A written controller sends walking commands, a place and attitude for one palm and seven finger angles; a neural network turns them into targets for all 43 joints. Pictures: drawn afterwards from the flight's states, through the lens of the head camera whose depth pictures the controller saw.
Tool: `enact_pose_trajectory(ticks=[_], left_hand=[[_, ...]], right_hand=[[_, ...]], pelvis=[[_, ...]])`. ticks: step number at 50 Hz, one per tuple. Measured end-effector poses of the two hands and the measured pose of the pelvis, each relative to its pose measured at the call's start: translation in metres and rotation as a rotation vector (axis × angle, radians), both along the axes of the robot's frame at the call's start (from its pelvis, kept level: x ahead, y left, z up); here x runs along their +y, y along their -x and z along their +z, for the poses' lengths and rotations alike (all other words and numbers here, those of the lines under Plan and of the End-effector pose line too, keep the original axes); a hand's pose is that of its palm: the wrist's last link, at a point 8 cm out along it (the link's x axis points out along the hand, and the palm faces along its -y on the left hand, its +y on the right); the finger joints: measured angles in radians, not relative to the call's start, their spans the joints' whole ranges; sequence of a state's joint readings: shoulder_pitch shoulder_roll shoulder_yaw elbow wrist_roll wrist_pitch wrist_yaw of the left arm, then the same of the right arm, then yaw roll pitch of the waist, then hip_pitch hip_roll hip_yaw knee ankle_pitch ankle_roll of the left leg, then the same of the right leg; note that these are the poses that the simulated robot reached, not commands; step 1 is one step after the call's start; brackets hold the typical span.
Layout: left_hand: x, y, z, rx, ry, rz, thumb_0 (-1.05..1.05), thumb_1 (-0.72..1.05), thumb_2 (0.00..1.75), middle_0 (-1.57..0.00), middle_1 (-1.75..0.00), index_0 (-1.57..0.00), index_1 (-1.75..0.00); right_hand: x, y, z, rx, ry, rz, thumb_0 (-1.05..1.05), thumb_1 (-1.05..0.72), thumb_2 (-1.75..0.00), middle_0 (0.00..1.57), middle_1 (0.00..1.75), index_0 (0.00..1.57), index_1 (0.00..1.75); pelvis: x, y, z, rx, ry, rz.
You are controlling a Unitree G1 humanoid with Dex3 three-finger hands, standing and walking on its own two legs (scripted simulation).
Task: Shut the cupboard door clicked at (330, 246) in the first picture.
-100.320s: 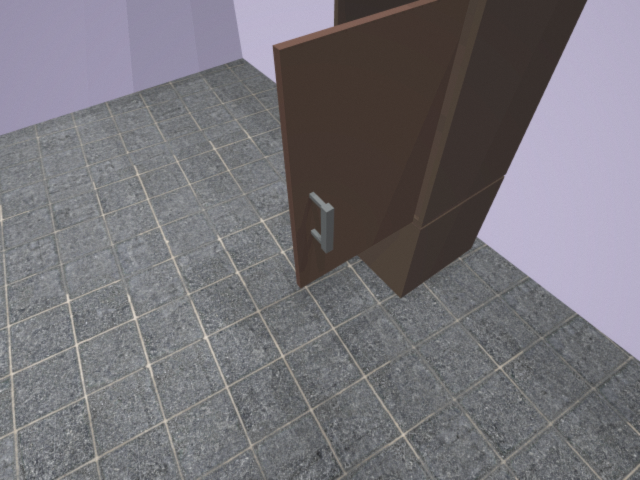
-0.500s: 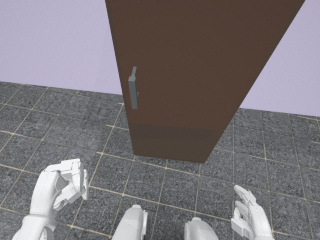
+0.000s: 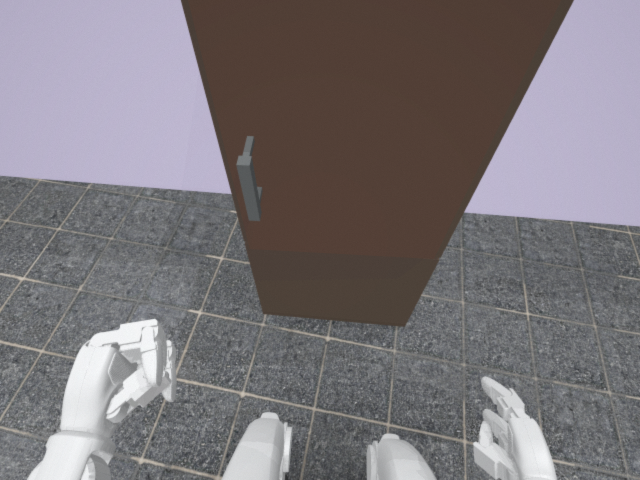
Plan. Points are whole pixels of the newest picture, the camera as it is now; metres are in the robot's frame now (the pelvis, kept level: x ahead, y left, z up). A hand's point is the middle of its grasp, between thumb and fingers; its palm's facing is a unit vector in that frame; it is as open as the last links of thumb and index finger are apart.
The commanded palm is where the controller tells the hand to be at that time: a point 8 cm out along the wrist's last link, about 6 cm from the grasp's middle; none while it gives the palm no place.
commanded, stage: bring the fist close to the handle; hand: left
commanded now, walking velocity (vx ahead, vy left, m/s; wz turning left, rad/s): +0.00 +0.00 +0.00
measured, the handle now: (252, 180) +0.53 +0.14 +0.02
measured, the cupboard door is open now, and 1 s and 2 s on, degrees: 2 2 0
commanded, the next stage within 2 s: push the door shut along its arc in 1.44 s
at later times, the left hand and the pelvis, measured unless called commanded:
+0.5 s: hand (206, 306) +0.31 +0.16 +0.04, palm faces -0.04 -1.00 -0.01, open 3.1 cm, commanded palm +0.30 +0.21 +0.04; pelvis +0.00 +0.01 +0.00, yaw +0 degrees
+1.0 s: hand (254, 237) +0.42 +0.12 +0.03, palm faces -0.02 -1.00 -0.02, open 3.1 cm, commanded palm +0.41 +0.17 +0.02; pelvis +0.00 +0.01 +0.00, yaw -1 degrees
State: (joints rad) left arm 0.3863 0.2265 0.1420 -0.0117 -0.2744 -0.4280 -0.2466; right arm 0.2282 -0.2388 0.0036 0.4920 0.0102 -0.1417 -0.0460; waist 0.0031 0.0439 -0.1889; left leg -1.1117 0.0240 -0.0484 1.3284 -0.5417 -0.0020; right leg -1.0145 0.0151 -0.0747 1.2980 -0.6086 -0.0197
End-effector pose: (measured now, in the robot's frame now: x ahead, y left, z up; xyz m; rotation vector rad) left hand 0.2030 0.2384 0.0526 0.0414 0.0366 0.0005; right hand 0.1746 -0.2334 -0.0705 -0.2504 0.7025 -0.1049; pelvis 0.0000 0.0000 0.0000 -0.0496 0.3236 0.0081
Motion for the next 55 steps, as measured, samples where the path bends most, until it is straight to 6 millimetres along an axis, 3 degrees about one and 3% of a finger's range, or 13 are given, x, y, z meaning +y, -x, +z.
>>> enact_pose_trajectory(ticks=[9, 18, 31, 44, 55], left_hand=[[-0.001, -0.010, -0.003, -0.032, 0.009, -0.012, 0.01, 0.90, 0.90, -1.30, -1.50, -1.31, -1.50], [-0.017, -0.058, -0.011, -0.044, 0.030, -0.056, 0.02, 0.90, 0.90, -1.30, -1.50, -1.31, -1.50], [-0.027, -0.110, -0.016, -0.042, 0.030, -0.036, 0.02, 0.90, 0.90, -1.30, -1.50, -1.30, -1.50], [-0.050, -0.169, -0.022, -0.052, 0.029, -0.039, 0.02, 0.90, 0.90, -1.30, -1.50, -1.31, -1.50], [-0.064, -0.215, -0.026, -0.055, 0.024, -0.002, 0.02, 0.90, 0.90, -1.30, -1.50, -1.30, -1.50]], right_hand=[[0.006, -0.004, -0.003, -0.007, 0.008, 0.029, 0.01, -0.90, -0.90, 0.20, 0.30, 0.20, 0.30], [0.007, 0.009, -0.010, 0.046, 0.012, 0.015, 0.01, -0.90, -0.90, 0.20, 0.30, 0.20, 0.30], [0.004, 0.038, -0.018, 0.180, 0.013, -0.028, 0.01, -0.90, -0.90, 0.20, 0.30, 0.20, 0.30], [-0.004, 0.060, -0.032, 0.290, 0.010, -0.074, 0.01, -0.91, -0.90, 0.20, 0.30, 0.20, 0.30], [-0.013, 0.094, -0.047, 0.399, -0.003, -0.127, 0.01, -0.91, -0.90, 0.20, 0.30, 0.20, 0.30]], pelvis=[[0.002, 0.002, -0.004, 0.005, 0.007, 0.007], [0.007, 0.005, -0.006, 0.019, 0.010, 0.003], [0.013, 0.001, 0.000, 0.037, 0.004, -0.007], [0.013, 0.000, -0.002, 0.069, -0.003, -0.016], [0.007, 0.001, -0.009, 0.105, -0.013, -0.028]])
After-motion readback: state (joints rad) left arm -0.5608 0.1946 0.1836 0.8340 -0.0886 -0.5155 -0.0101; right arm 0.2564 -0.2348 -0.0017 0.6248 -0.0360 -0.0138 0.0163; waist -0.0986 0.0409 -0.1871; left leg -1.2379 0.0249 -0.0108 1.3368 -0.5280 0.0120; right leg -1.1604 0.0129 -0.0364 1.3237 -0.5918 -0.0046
